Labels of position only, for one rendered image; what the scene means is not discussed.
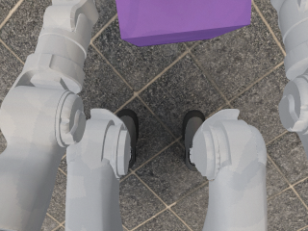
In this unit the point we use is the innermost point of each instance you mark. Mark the carton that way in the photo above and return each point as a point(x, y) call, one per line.
point(156, 22)

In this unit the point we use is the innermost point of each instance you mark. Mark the left robot forearm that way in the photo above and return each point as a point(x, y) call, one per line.
point(62, 47)

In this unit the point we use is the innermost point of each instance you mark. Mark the right robot thigh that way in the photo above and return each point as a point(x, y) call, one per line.
point(227, 155)

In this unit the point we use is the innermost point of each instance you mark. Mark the robot right upper arm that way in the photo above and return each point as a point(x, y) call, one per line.
point(293, 108)

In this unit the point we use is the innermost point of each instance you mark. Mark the robot left upper arm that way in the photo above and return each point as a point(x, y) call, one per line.
point(39, 124)

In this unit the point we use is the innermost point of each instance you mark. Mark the left robot foot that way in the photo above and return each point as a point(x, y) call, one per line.
point(131, 121)

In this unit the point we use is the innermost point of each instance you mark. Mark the right robot forearm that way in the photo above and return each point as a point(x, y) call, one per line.
point(292, 19)

